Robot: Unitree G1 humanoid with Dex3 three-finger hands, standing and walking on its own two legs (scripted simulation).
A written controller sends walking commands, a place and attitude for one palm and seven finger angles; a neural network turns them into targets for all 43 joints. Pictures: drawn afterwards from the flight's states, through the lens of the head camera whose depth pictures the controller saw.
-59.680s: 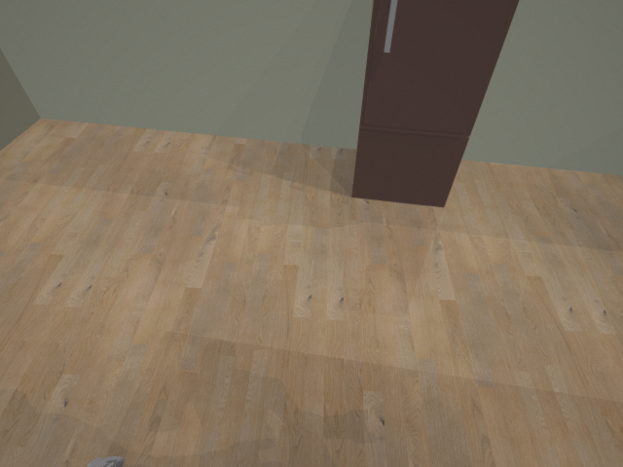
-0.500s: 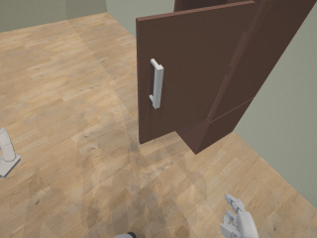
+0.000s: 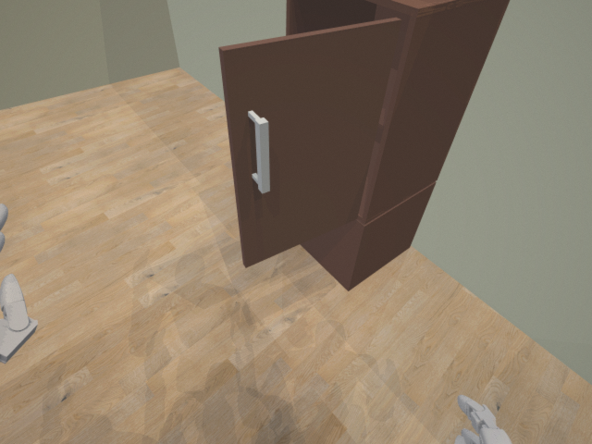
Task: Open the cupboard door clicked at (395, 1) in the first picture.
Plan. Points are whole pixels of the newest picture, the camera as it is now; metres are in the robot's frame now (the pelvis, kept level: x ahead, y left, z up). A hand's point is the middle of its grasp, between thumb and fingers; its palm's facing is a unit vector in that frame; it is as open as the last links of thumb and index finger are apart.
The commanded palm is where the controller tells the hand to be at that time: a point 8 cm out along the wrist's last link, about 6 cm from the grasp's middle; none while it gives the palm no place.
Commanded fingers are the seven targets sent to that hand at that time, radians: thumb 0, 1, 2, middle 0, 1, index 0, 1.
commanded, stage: stop stepping back and stand still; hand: left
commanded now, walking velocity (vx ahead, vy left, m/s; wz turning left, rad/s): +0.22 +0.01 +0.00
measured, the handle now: (258, 153) +0.65 +0.09 +0.05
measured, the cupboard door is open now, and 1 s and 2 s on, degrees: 83 83 83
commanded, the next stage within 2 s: let the arm hang, fingers relaxed in 0.26 s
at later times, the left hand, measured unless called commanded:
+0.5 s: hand (99, 396) +0.20 +0.27 -0.03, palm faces +0.18 -0.89 -0.42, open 7.4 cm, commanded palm none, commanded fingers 0.00 0.90 0.90 -0.20 -0.30 -0.20 -0.30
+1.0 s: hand out of the picture -0.07 +0.22 -0.16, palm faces +0.06 -0.97 -0.25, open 7.3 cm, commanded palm none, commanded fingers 0.00 0.90 0.90 -0.20 -0.30 -0.20 -0.30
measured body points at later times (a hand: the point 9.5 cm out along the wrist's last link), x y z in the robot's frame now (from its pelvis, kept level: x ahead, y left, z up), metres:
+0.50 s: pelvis +0.00 +0.02 -0.01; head -0.01 -0.01 +0.44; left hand +0.18 +0.31 +0.00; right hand +0.15 -0.22 -0.13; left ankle +0.02 +0.13 -0.73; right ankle -0.03 -0.10 -0.73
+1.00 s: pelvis -0.01 +0.03 +0.01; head +0.01 +0.02 +0.46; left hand -0.07 +0.27 -0.14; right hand -0.02 -0.20 -0.16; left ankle +0.02 +0.13 -0.73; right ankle -0.03 -0.10 -0.73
